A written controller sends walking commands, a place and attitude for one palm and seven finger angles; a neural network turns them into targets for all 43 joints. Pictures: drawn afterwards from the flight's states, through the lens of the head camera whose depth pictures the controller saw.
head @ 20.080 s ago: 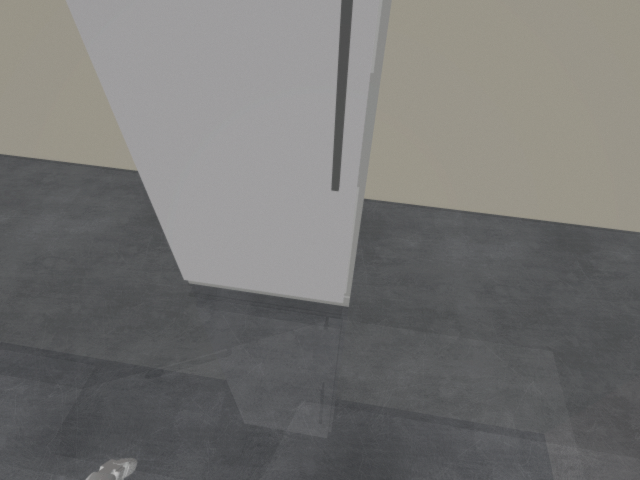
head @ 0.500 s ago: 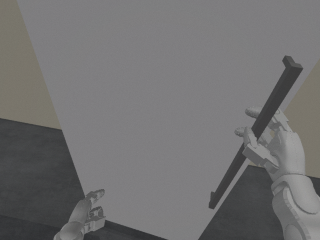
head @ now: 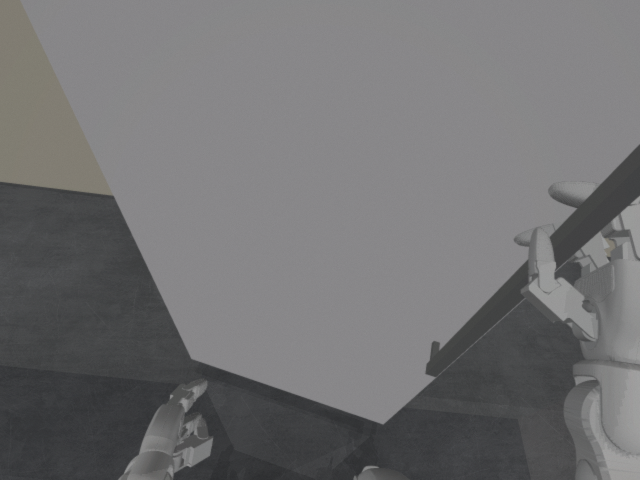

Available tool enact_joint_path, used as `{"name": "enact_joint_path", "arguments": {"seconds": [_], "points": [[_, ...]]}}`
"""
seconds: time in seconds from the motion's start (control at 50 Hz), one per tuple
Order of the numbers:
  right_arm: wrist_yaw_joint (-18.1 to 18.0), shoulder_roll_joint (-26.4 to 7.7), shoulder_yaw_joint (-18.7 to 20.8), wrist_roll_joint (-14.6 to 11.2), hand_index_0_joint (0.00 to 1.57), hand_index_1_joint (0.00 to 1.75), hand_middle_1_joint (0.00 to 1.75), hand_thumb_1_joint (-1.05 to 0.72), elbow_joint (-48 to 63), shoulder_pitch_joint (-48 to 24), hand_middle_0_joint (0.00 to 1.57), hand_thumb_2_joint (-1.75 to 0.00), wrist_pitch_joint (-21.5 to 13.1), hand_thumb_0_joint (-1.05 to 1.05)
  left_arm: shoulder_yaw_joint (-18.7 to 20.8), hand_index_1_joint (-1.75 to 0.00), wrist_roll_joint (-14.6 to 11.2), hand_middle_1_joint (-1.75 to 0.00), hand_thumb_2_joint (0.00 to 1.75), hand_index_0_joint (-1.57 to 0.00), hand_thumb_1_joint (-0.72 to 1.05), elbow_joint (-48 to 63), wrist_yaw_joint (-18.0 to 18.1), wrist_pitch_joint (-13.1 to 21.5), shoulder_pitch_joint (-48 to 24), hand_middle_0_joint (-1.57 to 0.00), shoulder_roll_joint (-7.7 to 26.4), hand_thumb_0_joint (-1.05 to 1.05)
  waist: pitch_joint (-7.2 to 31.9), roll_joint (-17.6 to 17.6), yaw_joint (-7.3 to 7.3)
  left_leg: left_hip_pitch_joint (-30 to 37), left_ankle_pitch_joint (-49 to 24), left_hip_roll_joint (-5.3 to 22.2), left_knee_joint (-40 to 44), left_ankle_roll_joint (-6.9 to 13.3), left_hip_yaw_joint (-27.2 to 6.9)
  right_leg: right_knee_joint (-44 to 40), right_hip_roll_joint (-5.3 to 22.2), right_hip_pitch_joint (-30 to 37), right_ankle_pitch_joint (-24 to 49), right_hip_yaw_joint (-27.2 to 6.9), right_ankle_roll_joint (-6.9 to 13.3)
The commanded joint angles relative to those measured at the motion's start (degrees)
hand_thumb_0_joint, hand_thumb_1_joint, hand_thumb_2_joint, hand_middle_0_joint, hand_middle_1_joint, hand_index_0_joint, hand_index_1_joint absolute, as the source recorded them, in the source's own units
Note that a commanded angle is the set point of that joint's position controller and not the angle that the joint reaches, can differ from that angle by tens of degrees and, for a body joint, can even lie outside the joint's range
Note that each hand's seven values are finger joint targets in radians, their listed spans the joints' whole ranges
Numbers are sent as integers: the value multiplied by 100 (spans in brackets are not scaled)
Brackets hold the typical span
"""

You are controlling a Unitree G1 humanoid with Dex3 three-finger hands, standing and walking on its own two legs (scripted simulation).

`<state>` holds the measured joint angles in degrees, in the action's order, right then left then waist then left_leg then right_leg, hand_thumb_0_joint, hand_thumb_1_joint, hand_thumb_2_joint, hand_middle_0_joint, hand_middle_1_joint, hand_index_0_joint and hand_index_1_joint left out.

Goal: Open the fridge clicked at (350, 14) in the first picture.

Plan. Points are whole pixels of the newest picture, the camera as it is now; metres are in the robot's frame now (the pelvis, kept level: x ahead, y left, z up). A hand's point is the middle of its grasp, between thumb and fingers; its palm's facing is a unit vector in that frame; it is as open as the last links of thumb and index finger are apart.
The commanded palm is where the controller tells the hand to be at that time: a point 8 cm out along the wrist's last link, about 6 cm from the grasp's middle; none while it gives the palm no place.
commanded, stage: walk backward, drawing the door open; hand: right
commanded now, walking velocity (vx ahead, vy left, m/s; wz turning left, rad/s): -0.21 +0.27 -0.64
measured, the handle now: (507, 283) +0.32 -0.16 +0.12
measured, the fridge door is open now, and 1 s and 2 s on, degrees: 12 40 73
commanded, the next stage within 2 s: none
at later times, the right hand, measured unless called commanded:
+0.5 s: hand (512, 428) +0.16 -0.09 +0.20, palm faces +0.24 +0.93 -0.29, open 7.5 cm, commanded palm +0.11 -0.14 +0.20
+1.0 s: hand out of the picture +0.06 +0.00 +0.20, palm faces +0.53 +0.82 -0.22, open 7.4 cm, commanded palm +0.01 -0.04 +0.20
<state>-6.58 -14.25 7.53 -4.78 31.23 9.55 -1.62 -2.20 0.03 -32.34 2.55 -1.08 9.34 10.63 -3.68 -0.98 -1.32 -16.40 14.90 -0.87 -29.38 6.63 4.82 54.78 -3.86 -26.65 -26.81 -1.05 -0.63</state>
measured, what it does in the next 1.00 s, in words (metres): steps to the left, turning right: right foot, then left foot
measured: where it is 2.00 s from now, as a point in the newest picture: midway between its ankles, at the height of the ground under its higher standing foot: outside the picture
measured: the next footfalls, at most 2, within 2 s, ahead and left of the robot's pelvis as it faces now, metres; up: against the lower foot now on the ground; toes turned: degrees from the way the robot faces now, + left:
right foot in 0.38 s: -0.11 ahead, -0.12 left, +0.00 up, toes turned -17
left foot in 0.58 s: +0.01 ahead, +0.22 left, +0.00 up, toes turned -21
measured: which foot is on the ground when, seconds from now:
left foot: down 0.00-0.36, up 0.38-0.56, down 0.58-0.84, up 0.86-1.00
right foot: up 0.00-0.36, down 0.38-0.58, up 0.60-0.84, down 0.86-1.00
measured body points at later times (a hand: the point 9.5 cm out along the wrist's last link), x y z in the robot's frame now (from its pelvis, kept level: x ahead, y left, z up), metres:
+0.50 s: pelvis -0.09 +0.08 -0.01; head -0.04 +0.08 +0.44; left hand +0.14 +0.22 -0.11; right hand +0.14 -0.14 +0.21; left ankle -0.05 +0.18 -0.69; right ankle -0.14 -0.11 -0.74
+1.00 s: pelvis -0.12 +0.24 -0.01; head -0.07 +0.21 +0.44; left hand +0.16 +0.30 -0.10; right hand +0.03 -0.05 +0.21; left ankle -0.03 +0.32 -0.70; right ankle -0.20 +0.10 -0.74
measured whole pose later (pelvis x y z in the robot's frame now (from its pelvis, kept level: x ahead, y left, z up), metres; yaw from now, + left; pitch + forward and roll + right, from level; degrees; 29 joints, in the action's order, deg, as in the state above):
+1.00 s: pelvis -0.12 +0.24 -0.01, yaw -37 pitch -1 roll +1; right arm -2.9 -13.8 -2.7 -0.6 29.9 -3.6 -0.2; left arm 0.5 0.0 -32.6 1.2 3.3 5.3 9.4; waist -9.2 -1.9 -1.7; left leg -25.8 24.9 -1.2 -50.5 -2.3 1.2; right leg 31.2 4.8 -16.4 -14.0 -0.4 -2.9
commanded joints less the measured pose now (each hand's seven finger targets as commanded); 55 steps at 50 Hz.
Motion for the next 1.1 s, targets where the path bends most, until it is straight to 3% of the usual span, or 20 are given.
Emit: {"name": "enact_joint_path", "arguments": {"seconds": [0.0, 0.2, 0.3, 0.32, 0.34, 0.36, 0.38, 0.5, 0.52, 0.56, 0.62, 0.78, 0.8, 0.82, 0.84, 0.92, 1.0, 1.04, 1.06, 1.08], "points": [[-120, -816, 506, 276, 45, 140, 140, -90, 1870, -730, 45, -90, -882, 0, 168, -30, 67, -30, 90, -20, 90, 929, 104, 391, -693, -20, 347, 0, 2038, 454, 180, 1498, -4952, 1752, 358, -303, -683, 828, 273, -149, 41, 112, -61], [-31, -473, -115, 338, 45, 140, 140, -90, 2099, -1130, 45, -90, -671, 0, 388, -30, 59, -30, 90, -20, 90, 870, 134, 605, -668, -20, 441, 0, 1604, 1109, 206, 1353, -2070, 1796, 1093, -107, -329, -28, 581, 124, -390, 597, -54], [34, -279, -550, 322, 45, 140, 140, -90, 2190, -1548, 45, -90, -627, 0, 396, -30, -16, -30, 90, -20, 90, 817, 103, 675, -228, -20, 471, 0, 1724, 719, -133, 764, -1928, 978, 165, -1152, 461, -3037, 815, 1650, 661, 769, 121], [70, -186, -687, 283, 45, 140, 140, -90, 2126, -1763, 45, -90, -648, 0, 421, -30, -7, -30, 90, -20, 90, 936, 102, 683, -190, -20, 606, 0, 1592, -199, -286, -257, -1336, 412, -1268, -1567, 571, -4165, 1639, 2308, 1972, -538, 506], [110, -129, -745, 254, 45, 140, 140, -90, 1974, -1955, 45, -90, -668, 0, 513, -30, 124, -30, 90, -20, 90, 1192, 61, 682, -598, -20, 849, 0, 1412, -1743, -126, -1551, 1318, 185, -3428, -1389, -194, -4068, 3517, 2342, 4464, -3203, 1381], [132, -336, -430, 472, 45, 140, 140, -90, 1493, -1766, 45, -90, -687, 0, 616, -30, 179, -30, 90, -20, 90, 1166, -7, 633, -812, -20, 967, 0, 1341, -663, 120, -1517, 1535, 225, -4522, -1040, -1013, -3932, 3952, 1891, 4953, -3609, 1602], [311, -274, -486, 446, 45, 140, 140, -90, 2053, -2178, 45, -90, -697, 0, 579, -30, 156, -30, 90, -20, 90, 1032, -47, 637, -835, -20, 727, 0, 1186, 61, -41, -1812, 1408, 291, -4326, -962, -1161, -3613, 3394, 1875, 5022, -2833, 1355], [268, -22, -565, 394, 45, 140, 140, -90, 1601, -2619, 45, -90, -592, 0, 589, -30, -64, -30, 90, -20, 90, 675, -173, 976, -728, -20, 666, 0, 1674, -740, 64, 621, 79, -90, 136, -1036, -184, -2557, 1587, 1907, 3871, -696, 310], [265, -46, -643, 379, 45, 140, 140, -90, 1678, -2760, 45, -90, -669, 0, 555, -30, -131, -30, 90, -20, 90, 697, -204, 989, -721, -20, 554, 0, 1858, -308, 71, 1020, -802, 105, 1132, -1009, -154, -2073, 1176, 1921, 3423, -454, 137], [146, -860, -9, 380, 45, 140, 140, -90, 1698, -2724, 45, -90, -756, 0, 435, -30, -141, -30, 90, -20, 90, 805, -207, 896, -983, -20, 324, 0, 1987, 1792, 168, 1665, -3633, 1783, 665, -118, -1223, -186, 308, 23, -490, 271, -174], [169, -432, -199, 322, 45, 140, 140, -90, 2097, -2406, 45, -90, -731, 0, 422, -30, -63, -30, 90, -20, 90, 784, -87, 888, -1031, -20, 204, 0, 2029, 1561, 212, 1627, -3956, 2105, 116, 598, -1301, 1776, 536, -417, -945, -105, -116], [131, -87, -633, 267, 45, 140, 140, -90, 1940, -2440, 45, -90, -603, 0, 432, -30, 35, -30, 90, -20, 90, 997, 11, 510, -789, -20, 448, 0, 2007, 972, -17, 933, -2429, 1504, -300, 34, -236, -2445, 701, 1383, 866, 696, -55], [137, -48, -781, 233, 45, 140, 140, -90, 1931, -2467, 45, -90, -551, 0, 520, -30, -35, -30, 90, -20, 90, 1047, 29, 468, -704, -20, 601, 0, 2023, 456, -139, 65, -1595, 1240, -1029, -298, -34, -3084, 1251, 2348, 2185, -23, 153], [188, 56, -881, 218, 45, 140, 140, -90, 1904, -2567, 45, -90, -565, 0, 604, -30, -30, -30, 90, -20, 90, 1210, 21, 508, -864, -20, 859, 0, 1870, -987, -48, -1360, 310, 408, -2061, -793, 121, -3466, 2749, 3119, 4837, -2062, 838], [250, 26, -882, 329, 45, 140, 140, -90, 1584, -2593, 45, -90, -610, 0, 588, -30, 45, -30, 90, -20, 90, 1121, -45, 549, -876, -20, 790, 0, 1802, -717, 9, -1553, 1705, 257, -2897, -914, -471, -3567, 3548, 2986, 6138, -2883, 1379], [293, -71, -637, 347, 45, 140, 140, -90, 1600, -2591, 45, -90, -618, 0, 617, -30, -7, -30, 90, -20, 90, 754, -86, 737, -1043, -20, 741, 0, 1396, -883, 50, -1168, 1121, 369, -2512, -935, -930, -3003, 2729, 2399, 5468, -1399, 963], [176, -105, -526, 259, 45, 140, 140, -90, 1532, -2606, 45, -90, -498, 0, 605, -30, -130, -30, 90, -20, 90, 793, -167, 758, -889, -20, 738, 0, 1749, -951, 85, 601, 178, 8, -188, -959, -371, -2761, 2016, 1981, 4123, -693, 498], [133, -264, -496, 257, 45, 140, 140, -90, 1691, -2703, 45, -90, -578, 0, 502, -30, -225, -30, 90, -20, 90, 847, -182, 741, -904, -20, 518, 0, 1911, 281, 104, 1257, -1291, 520, 1176, -859, -477, -1767, 1179, 1583, 2554, -138, 131], [64, -789, -88, 261, 45, 140, 140, -90, 1691, -2562, 45, -90, -590, 0, 469, -30, -226, -30, 90, -20, 90, 957, -166, 718, -1043, -20, 373, 0, 1823, 1798, 114, 1263, -2360, 1578, 1084, -346, -1233, -661, 510, 548, -26, 348, -97], [22, -891, 213, 220, 45, 140, 140, -90, 1778, -2296, 45, -90, -573, 0, 478, -30, -139, -30, 90, -20, 90, 911, -89, 723, -1096, -20, 352, 0, 1933, 2124, 338, 819, -2154, 2110, 1130, 165, -1569, 744, 276, 204, -857, 99, -59]]}}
